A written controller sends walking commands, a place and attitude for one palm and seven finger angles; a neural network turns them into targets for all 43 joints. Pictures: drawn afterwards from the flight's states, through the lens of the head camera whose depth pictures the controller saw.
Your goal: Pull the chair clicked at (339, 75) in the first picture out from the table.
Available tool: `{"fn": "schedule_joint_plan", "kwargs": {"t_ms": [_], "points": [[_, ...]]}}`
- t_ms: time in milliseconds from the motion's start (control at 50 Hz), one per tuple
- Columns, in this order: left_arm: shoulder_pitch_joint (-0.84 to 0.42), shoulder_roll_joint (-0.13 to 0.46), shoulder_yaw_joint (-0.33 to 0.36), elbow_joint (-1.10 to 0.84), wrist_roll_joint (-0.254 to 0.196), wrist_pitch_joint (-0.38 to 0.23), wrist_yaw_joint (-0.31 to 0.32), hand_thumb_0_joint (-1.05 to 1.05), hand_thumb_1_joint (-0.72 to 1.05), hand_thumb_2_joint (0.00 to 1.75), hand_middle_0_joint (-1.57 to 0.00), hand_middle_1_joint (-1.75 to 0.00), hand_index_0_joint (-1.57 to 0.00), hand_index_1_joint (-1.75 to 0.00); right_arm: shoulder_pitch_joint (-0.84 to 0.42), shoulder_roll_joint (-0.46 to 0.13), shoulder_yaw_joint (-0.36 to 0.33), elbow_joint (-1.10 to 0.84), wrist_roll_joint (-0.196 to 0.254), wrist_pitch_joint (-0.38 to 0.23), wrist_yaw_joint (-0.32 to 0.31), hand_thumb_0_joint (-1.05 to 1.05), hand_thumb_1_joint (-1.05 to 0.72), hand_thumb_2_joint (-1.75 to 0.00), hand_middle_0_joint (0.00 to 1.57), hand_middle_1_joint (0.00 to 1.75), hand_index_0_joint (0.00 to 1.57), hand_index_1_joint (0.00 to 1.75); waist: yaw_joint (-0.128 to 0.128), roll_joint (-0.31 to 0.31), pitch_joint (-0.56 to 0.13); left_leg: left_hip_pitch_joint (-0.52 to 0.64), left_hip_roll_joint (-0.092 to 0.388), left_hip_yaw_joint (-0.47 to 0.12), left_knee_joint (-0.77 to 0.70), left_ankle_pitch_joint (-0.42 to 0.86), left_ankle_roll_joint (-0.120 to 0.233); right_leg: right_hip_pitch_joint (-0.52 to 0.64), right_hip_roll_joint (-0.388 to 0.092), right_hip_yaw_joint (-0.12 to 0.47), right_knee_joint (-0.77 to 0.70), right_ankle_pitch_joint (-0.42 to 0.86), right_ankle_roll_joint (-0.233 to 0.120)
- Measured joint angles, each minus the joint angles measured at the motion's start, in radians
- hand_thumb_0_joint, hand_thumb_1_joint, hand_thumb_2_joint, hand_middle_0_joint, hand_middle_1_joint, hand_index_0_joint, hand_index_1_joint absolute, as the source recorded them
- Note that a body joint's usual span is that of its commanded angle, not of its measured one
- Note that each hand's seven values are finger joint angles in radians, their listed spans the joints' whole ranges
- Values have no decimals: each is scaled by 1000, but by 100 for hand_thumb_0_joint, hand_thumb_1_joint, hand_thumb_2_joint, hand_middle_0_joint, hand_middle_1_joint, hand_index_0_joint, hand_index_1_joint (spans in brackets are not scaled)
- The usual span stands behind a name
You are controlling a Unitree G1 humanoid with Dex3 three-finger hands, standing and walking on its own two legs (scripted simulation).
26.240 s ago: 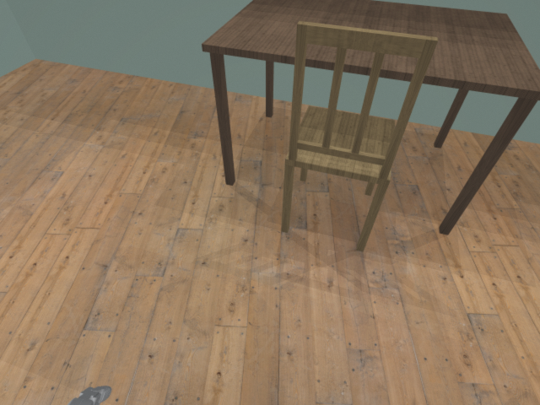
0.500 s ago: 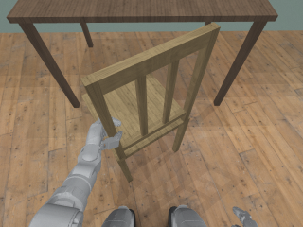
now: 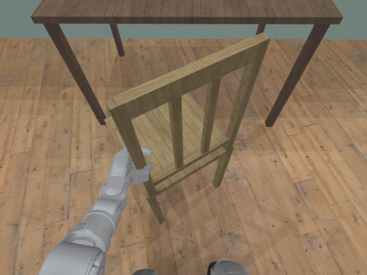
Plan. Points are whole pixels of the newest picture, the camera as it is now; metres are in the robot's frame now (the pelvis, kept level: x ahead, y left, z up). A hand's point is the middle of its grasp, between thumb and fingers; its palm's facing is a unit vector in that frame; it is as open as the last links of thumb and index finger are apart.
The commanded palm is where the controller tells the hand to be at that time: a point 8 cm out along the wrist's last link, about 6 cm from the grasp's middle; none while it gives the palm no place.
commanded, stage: step backward, pulling the chair out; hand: left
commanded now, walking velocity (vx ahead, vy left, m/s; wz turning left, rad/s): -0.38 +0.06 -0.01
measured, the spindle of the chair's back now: (177, 138) +0.45 +0.03 -0.05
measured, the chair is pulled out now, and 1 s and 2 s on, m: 0.33 0.49 0.50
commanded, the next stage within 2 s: stop walking, hand still on the chair in 0.54 s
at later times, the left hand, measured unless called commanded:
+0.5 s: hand (142, 205) +0.27 +0.10 -0.06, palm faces -0.06 -0.97 -0.22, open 6.1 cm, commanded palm +0.27 +0.16 -0.05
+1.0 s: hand (132, 240) +0.19 +0.12 -0.06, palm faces -0.09 -0.98 -0.19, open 6.1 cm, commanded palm +0.18 +0.17 -0.04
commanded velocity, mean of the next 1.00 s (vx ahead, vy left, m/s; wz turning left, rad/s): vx -0.16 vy -0.01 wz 0.00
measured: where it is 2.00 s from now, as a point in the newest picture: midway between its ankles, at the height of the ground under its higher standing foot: outside the picture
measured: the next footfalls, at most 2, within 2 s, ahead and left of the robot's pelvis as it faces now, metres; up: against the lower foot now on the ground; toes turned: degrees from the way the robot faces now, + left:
left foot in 0.68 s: -0.12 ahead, +0.15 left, +0.00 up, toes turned +3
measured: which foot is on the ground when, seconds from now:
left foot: down 0.00-0.44, up 0.46-0.66, down 0.68-1.00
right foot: down 0.00-1.00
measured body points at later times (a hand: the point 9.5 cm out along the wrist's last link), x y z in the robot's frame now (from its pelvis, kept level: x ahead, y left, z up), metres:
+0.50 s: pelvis -0.09 +0.00 -0.01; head -0.01 -0.03 +0.44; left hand +0.27 +0.16 -0.04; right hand +0.00 -0.25 -0.15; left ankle -0.03 +0.15 -0.71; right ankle +0.00 -0.12 -0.73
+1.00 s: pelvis -0.12 +0.02 +0.01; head -0.09 +0.01 +0.46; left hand +0.19 +0.17 -0.04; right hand -0.05 -0.22 -0.12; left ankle -0.16 +0.15 -0.73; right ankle -0.06 -0.10 -0.73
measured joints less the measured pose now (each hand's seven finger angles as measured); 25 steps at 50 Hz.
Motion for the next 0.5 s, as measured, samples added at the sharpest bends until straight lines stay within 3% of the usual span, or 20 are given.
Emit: {"fn": "schedule_joint_plan", "kwargs": {"t_ms": [60, 100, 140, 200, 260, 340, 400, 440, 500], "points": [[-41, 6, 17, 28, 1, -6, 6, 0, 58, 71, -15, -114, -48, -143, -34, 11, 10, 20, 12, 3, 3, 1, -91, -90, 21, 30, 21, 30, -4, -8, 29, -87, -19, -34, 152, -87, -15, -3, -1, 0, -13, -25, 3], [-63, 5, 29, 29, 3, 6, 9, 1, 58, 71, -14, -114, -48, -143, -56, 4, 15, 22, 15, 2, -4, 1, -90, -90, 21, 30, 21, 30, -14, -22, 40, -113, -32, -37, 140, -124, -14, -17, -19, 4, -16, -10, 8], [-72, 4, 28, 17, 0, 21, 12, 1, 59, 71, -13, -114, -47, -143, -73, -16, 19, 18, 16, 4, -15, 1, -90, -90, 21, 30, 21, 30, -29, -26, 45, -103, -32, -29, 38, -65, -15, -35, -35, 6, -10, 3, 17], [-69, 3, 5, -20, -3, 46, 17, 0, 59, 70, -13, -114, -46, -142, -95, -49, 9, 5, 15, 15, -31, 1, -90, -90, 21, 30, 21, 30, -49, -21, 52, -73, -20, -4, -82, 162, -3, -58, -51, 8, 26, 1, 38], [-45, 13, -25, -59, -2, 57, 15, 0, 61, 70, -13, -115, -44, -141, -97, -50, -8, -30, 15, 33, -33, 1, -91, -90, 21, 30, 21, 30, -31, -42, 52, -78, -24, 32, -65, 130, 10, -71, -55, 39, 25, 20, 45], [6, 16, -43, -94, 12, 43, 7, 0, 61, 71, -13, -116, -42, -139, -68, -31, -9, -65, 4, 32, -26, 1, -91, -90, 21, 30, 20, 30, -7, -31, 25, -108, -3, 37, -42, 119, 7, -65, -26, 32, 104, -116, 26], [21, 17, -40, -92, 8, 21, 1, 0, 61, 72, -13, -116, -42, -139, -67, -13, -2, -63, 5, 23, -13, 1, -91, -90, 20, 30, 20, 30, 15, -3, 37, -114, 29, 30, -27, 124, -7, -46, 5, 23, 60, -19, 15], [25, 17, -29, -75, 4, 8, 1, 0, 60, 73, -14, -116, -42, -139, -71, -2, 5, -52, 10, 22, -11, 1, -91, -90, 21, 30, 20, 30, 16, 11, 42, -113, 41, 22, -28, 132, -16, -40, 18, 14, 52, -10, 3], [27, 10, -10, -36, -2, -1, 8, 0, 60, 74, -13, -115, -43, -138, -73, 3, 8, -29, 23, 21, -16, 1, -91, -90, 21, 30, 21, 30, 5, -3, 20, -140, 4, 7, 60, -22, -4, -58, 2, 19, 49, -12, -8]]}}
